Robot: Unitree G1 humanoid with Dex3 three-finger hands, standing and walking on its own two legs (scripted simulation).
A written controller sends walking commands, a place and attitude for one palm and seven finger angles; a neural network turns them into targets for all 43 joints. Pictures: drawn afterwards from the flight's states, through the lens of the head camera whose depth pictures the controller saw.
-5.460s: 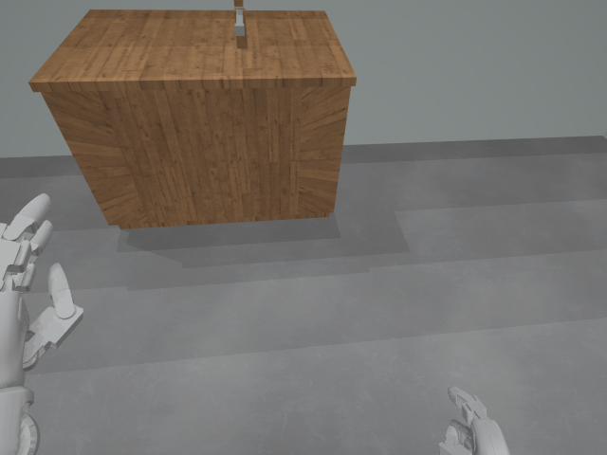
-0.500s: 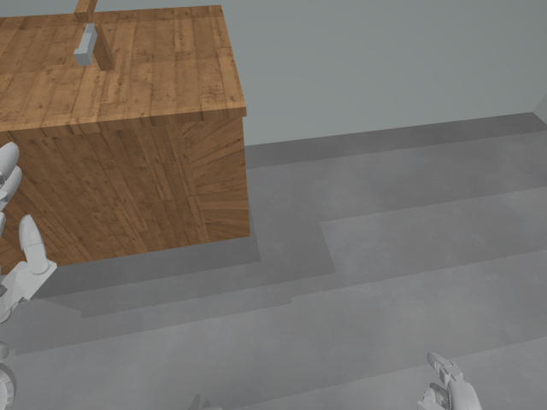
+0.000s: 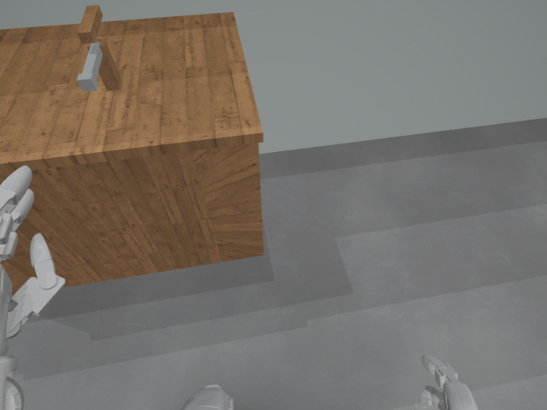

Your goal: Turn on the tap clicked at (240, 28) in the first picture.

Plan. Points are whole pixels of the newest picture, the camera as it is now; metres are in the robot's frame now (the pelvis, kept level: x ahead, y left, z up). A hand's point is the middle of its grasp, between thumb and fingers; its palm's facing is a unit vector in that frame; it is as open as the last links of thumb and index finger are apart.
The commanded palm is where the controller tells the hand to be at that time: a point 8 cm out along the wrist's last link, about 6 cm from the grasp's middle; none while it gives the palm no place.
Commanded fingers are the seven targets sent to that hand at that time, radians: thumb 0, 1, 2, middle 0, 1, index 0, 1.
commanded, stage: take the last steps up to it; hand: left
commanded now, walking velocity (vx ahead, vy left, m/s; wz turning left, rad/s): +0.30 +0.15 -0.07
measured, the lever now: (87, 82) +0.70 +0.45 +0.06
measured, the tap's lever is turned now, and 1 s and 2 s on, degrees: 0 0 0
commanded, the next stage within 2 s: come to a stop and stand still in 0.86 s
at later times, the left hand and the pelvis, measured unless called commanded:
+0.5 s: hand (70, 183) +0.34 +0.27 +0.16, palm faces +0.38 -0.80 -0.46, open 7.4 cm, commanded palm +0.28 +0.32 +0.18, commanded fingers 0.00 0.90 0.90 -0.20 -0.30 -0.20 -0.30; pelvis +0.11 +0.04 -0.01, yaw -3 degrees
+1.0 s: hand (79, 116) +0.45 +0.30 +0.18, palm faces +0.30 -0.85 -0.44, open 7.4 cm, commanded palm +0.39 +0.36 +0.18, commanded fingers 0.00 0.90 0.90 -0.20 -0.30 -0.20 -0.30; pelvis +0.21 +0.09 +0.00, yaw -5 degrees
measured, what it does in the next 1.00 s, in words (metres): walks ahead: left foot, then right foot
